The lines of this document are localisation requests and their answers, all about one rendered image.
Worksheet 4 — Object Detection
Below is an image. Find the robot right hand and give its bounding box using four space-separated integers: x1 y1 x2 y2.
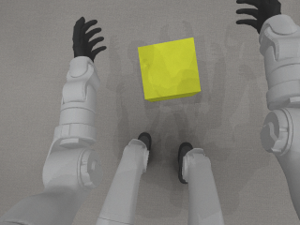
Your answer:
236 0 281 34

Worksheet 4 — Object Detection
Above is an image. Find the robot left upper arm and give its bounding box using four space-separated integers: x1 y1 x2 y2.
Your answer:
0 147 103 225

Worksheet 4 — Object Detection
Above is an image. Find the left robot forearm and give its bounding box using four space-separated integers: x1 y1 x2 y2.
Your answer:
42 56 101 184

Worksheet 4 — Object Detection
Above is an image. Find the robot right shin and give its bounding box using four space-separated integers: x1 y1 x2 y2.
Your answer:
182 148 211 175

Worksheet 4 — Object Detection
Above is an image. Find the carton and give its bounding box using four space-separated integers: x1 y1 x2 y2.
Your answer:
138 37 201 102

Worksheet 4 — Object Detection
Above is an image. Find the robot right upper arm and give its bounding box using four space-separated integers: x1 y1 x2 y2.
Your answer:
260 107 300 220

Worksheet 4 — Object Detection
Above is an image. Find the right robot forearm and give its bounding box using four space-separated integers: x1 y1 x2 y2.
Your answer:
259 14 300 111

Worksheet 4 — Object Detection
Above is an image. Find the robot left hand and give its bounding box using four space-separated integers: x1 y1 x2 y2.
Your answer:
72 17 107 63

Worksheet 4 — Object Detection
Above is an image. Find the robot left foot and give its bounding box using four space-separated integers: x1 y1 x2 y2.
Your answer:
138 132 152 153

